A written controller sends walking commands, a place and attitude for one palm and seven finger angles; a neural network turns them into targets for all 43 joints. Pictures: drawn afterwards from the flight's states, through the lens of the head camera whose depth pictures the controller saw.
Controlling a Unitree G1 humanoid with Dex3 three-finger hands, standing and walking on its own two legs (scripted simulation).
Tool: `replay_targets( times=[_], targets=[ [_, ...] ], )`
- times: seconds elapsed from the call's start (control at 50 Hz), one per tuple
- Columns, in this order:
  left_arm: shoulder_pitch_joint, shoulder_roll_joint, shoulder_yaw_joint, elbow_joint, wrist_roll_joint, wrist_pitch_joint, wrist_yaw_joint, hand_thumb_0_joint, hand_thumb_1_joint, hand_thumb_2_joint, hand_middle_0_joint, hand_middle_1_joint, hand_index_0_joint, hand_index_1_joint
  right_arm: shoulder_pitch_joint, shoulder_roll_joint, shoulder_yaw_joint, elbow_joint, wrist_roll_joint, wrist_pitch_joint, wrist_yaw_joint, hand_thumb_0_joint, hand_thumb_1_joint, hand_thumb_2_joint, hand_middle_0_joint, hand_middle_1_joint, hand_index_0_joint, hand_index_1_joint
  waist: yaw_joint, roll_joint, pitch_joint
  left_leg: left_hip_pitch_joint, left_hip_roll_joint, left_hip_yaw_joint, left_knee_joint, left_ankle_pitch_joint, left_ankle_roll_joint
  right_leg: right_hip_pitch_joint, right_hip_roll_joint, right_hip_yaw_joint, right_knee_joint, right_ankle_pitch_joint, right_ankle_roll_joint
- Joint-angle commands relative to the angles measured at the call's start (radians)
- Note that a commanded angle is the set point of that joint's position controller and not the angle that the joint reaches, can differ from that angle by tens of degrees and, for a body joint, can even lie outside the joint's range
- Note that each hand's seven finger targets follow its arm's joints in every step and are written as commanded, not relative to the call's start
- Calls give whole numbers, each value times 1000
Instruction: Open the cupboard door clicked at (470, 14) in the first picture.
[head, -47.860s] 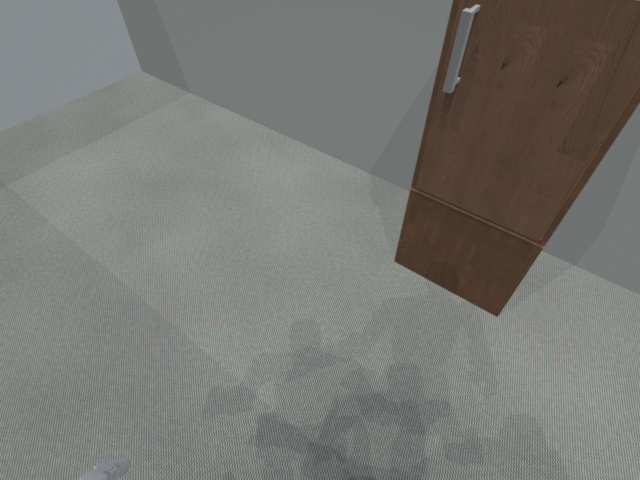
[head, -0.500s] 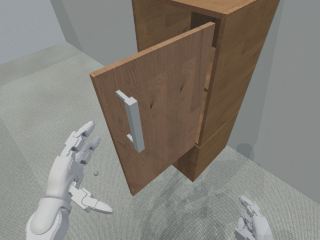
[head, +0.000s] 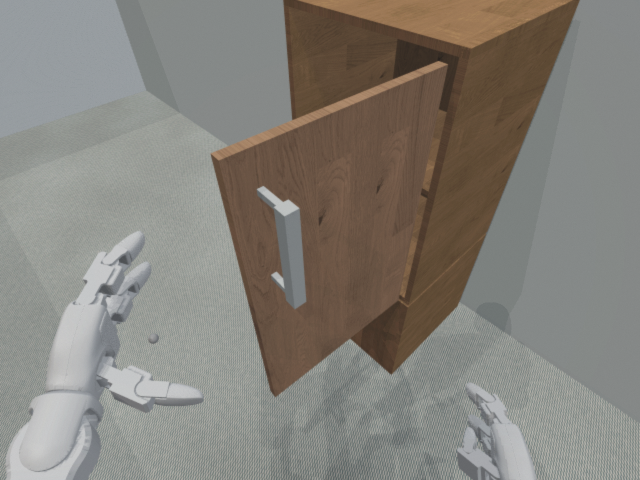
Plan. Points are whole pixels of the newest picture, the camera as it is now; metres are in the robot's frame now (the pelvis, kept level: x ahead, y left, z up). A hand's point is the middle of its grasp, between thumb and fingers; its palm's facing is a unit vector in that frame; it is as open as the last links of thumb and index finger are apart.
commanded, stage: draw the hand back to the body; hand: left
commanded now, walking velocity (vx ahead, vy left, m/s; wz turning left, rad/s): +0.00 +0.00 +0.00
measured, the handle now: (282, 250) +0.37 +0.10 +0.11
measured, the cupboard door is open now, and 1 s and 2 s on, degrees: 87 87 87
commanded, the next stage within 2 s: step back with the hand held close in 0.98 s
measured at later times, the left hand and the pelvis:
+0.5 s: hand (104, 310) +0.23 +0.25 +0.15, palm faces +0.41 -0.83 -0.39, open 10.3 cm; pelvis +0.02 +0.00 +0.01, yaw -2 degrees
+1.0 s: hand (88, 309) +0.23 +0.26 +0.16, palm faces +0.45 -0.81 -0.38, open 7.4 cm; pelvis +0.02 +0.00 +0.01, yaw -2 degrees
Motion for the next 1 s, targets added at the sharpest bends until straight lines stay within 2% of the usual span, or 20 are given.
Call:
replay_targets(
  times=[0.0, 0.1, 0.12, 0.18, 0.28, 0.32, 0.36, 0.38, 0.42, 0.44, 0.46, 0.5, 0.58, 0.64, 0.72, 0.8, 0.84, 0.9, 0.94, 0.98],
  targets=[
    [-88, 113, 61, -221, 77, -111, 128, 0, -115, 465, -164, -300, -164, -300, -119, -96, -50, -142, -21, -32, -1, 0, -900, -900, 200, 300, 200, 300, -4, 18, -44, 38, -9, -2, -185, 105, 14, 56, 13, 34, -171, 56, -22],
    [-69, 148, 97, -227, 104, -144, 166, 0, 60, 540, -170, -300, -170, -300, -130, -98, -62, -129, -28, -11, 3, 0, -900, -900, 200, 300, 200, 300, 0, -12, -72, 97, -4, 11, -224, 179, 18, 119, 15, 34, -200, 126, -21],
    [-54, 167, 119, -202, 106, -145, 170, 0, 95, 555, -171, -300, -171, -300, -135, -103, -63, -122, -29, -8, 1, 0, -900, -900, 200, 300, 200, 300, 4, -32, -53, 96, -2, 10, -227, 186, 19, 122, 19, 35, -213, 128, -21],
    [-53, 169, 136, -227, 111, -155, 175, 0, 200, 600, -175, -300, -175, -300, -139, -98, -70, -118, -29, 4, 3, 0, -900, -900, 200, 300, 200, 300, 6, 16, -75, 124, -5, 18, -238, 242, 18, 154, 17, 36, -209, 186, -23],
    [-18, 188, 180, -206, 107, -158, 177, 0, 375, 675, -181, -300, -181, -300, -140, -100, -78, -113, -30, 22, 7, 0, -900, -900, 200, 300, 200, 300, 13, -20, -72, 136, -2, 23, -244, 304, 17, 181, 21, 32, -215, 248, -19],
    [-11, 190, 193, -177, 105, -156, 174, 0, 445, 705, -184, -300, -184, -300, -143, -101, -81, -109, -28, 30, 9, 0, -900, -900, 200, 300, 200, 300, 14, -13, -42, 134, -1, 28, -247, 301, 16, 172, 23, 36, -229, 242, -19],
    [-9, 206, 219, -184, 101, -161, 176, 0, 515, 735, -186, -300, -186, -300, -139, -101, -86, -110, -28, 37, 9, 0, -900, -900, 200, 300, 200, 300, 16, -32, -66, 143, 1, 28, -247, 325, 18, 187, 21, 37, -222, 270, -18],
    [-4, 211, 230, -191, 102, -163, 176, 0, 550, 750, -187, -300, -187, -300, -139, -102, -88, -109, -28, 40, 10, 0, -900, -900, 200, 300, 200, 300, 19, -24, -85, 151, 0, 30, -245, 345, 18, 198, 22, 38, -218, 288, -18],
    [-4, 215, 238, -181, 102, -159, 175, 0, 620, 780, -190, -300, -190, -300, -142, -102, -89, -108, -28, 45, 12, 0, -900, -900, 200, 300, 200, 300, 20, 17, -65, 148, -2, 36, -241, 361, 16, 197, 20, 43, -225, 306, -20],
    [-6, 216, 243, -184, 98, -160, 175, 0, 655, 795, -191, -300, -191, -300, -140, -99, -89, -108, -27, 48, 13, 0, -900, -900, 200, 300, 200, 300, 17, -3, -68, 153, 0, 33, -242, 367, 16, 196, 20, 39, -223, 313, -17],
    [-15, 219, 247, -191, 98, -158, 174, 0, 690, 810, -192, -300, -192, -300, -142, -101, -91, -109, -25, 51, 12, 0, -900, -900, 200, 300, 200, 300, 17, 11, -69, 160, 1, 36, -242, 375, 16, 192, 22, 41, -223, 314, -17],
    [-29, 230, 261, -194, 98, -159, 176, 0, 760, 840, -195, -300, -195, -300, -140, -101, -93, -107, -25, 52, 12, 0, -900, -900, 200, 300, 200, 300, 15, -2, -66, 164, 2, 34, -245, 377, 15, 188, 25, 38, -226, 310, -16],
    [-38, 253, 298, -198, 96, -160, 180, 0, 900, 900, -200, -300, -200, -300, -137, -101, -96, -103, -25, 52, 12, 0, -900, -900, 200, 300, 200, 300, 19, 22, -81, 174, 2, 36, -244, 399, 13, 198, 25, 38, -224, 327, -16],
    [-18, 209, 259, -152, 90, -151, 171, 0, 900, 900, -200, -300, -200, -300, -141, -103, -97, -105, -24, 59, 15, 0, -900, -900, 200, 300, 200, 300, 12, -36, -45, 164, 5, 39, -249, 380, 17, 181, 26, 36, -235, 318, -11],
    [-50, 223, 261, -155, 95, -148, 172, 0, 900, 900, -200, -300, -200, -300, -145, -105, -97, -103, -24, 65, 16, 0, -900, -900, 200, 300, 200, 300, 13, 4, -39, 161, 1, 39, -255, 347, 16, 181, 25, 40, -244, 284, -14],
    [-53, 243, 281, -197, 96, -158, 178, 0, 900, 900, -200, -300, -200, -300, -145, -101, -98, -106, -27, 57, 14, 0, -900, -900, 200, 300, 200, 300, 17, 8, -85, 176, -3, 37, -251, 356, 18, 197, 25, 40, -239, 297, -15],
    [-57, 240, 277, -208, 96, -158, 177, 0, 900, 900, -200, -300, -200, -300, -149, -100, -94, -108, -27, 54, 16, 0, -900, -900, 200, 300, 200, 300, 18, 38, -70, 166, -2, 33, -255, 350, 13, 197, 25, 41, -240, 287, -17],
    [-45, 240, 282, -193, 97, -156, 179, 0, 900, 900, -200, -300, -200, -300, -150, -99, -95, -104, -26, 52, 15, 0, -900, -900, 200, 300, 200, 300, 19, 17, -63, 163, -1, 32, -258, 347, 13, 193, 28, 38, -240, 283, -16],
    [-43, 229, 274, -169, 92, -153, 176, 0, 900, 900, -200, -300, -200, -300, -151, -98, -94, -106, -25, 55, 15, 0, -900, -900, 200, 300, 200, 300, 15, -10, -32, 148, 0, 32, -265, 309, 15, 181, 27, 38, -252, 251, -14],
    [-47, 233, 278, -163, 92, -156, 175, 0, 900, 900, -200, -300, -200, -300, -151, -99, -95, -101, -25, 55, 14, 0, -900, -900, 200, 300, 200, 300, 16, 14, -33, 152, -1, 34, -265, 294, 16, 174, 27, 42, -259, 234, -15]
  ],
)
